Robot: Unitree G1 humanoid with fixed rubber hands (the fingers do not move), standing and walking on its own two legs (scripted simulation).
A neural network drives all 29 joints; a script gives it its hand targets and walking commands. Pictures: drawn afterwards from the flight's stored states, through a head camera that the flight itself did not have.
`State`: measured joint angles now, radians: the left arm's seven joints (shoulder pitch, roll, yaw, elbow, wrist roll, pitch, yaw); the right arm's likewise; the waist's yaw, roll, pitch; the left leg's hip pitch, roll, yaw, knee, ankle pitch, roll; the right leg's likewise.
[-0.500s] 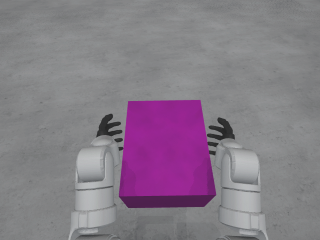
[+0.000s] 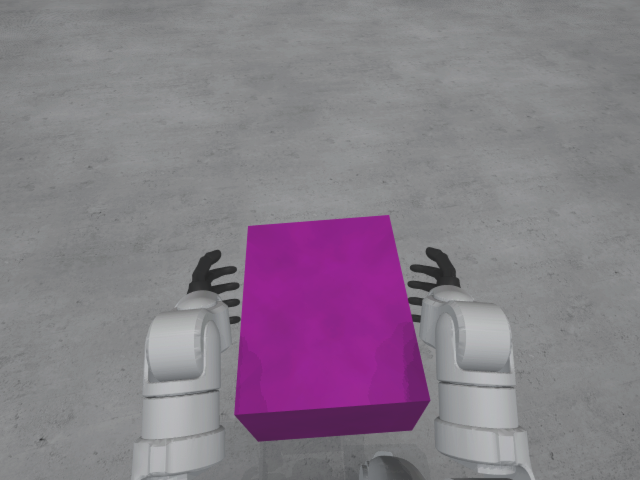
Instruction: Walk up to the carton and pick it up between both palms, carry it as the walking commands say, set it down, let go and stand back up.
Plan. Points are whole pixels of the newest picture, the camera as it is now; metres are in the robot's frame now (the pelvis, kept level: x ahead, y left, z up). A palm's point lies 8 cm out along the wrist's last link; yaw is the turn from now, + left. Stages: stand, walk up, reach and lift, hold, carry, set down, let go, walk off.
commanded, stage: carry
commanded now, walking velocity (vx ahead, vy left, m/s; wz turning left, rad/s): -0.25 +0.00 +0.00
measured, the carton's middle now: (326, 323) +0.32 +0.00 -0.02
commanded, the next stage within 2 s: none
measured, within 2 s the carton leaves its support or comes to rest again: neither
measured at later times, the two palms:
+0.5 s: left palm (239, 479) +0.12 +0.08 +0.09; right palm out of the picture +0.08 -0.20 +0.08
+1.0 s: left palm out of the picture -0.10 +0.14 +0.09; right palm out of the picture -0.10 -0.14 +0.09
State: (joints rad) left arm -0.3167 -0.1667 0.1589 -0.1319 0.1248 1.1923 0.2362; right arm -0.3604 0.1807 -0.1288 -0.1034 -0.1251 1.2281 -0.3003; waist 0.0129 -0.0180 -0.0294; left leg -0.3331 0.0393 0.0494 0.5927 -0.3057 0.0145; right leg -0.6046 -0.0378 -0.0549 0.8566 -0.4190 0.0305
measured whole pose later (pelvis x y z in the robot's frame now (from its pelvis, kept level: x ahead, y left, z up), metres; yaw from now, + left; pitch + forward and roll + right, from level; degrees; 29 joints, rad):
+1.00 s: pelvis -0.41 +0.00 +0.00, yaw -1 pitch +4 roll -2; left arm -0.39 -0.19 0.17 -0.12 0.13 1.18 0.27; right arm -0.38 0.19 -0.18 -0.11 -0.19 1.19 -0.22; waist 0.03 0.02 -0.08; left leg -0.48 0.07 0.04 0.50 -0.09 0.01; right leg -0.32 0.00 -0.06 0.70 -0.47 0.05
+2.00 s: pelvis -0.83 +0.01 +0.00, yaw -2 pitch +2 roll +2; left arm -0.38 -0.19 0.18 -0.11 0.17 1.16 0.17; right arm -0.35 0.18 -0.13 -0.20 -0.08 1.23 -0.37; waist -0.07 0.02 -0.02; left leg -0.53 0.00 0.03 1.09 -0.48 -0.08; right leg -0.40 -0.07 -0.04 0.57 -0.21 -0.01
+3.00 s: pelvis -1.18 +0.04 +0.00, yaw -1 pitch +2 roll +0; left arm -0.34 -0.18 0.17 -0.04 0.15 1.17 0.24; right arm -0.37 0.19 -0.16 -0.01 -0.17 1.19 -0.26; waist 0.03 -0.02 -0.11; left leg -0.38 0.05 0.09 0.54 -0.23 -0.02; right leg -0.41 -0.06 -0.07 0.52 -0.17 0.02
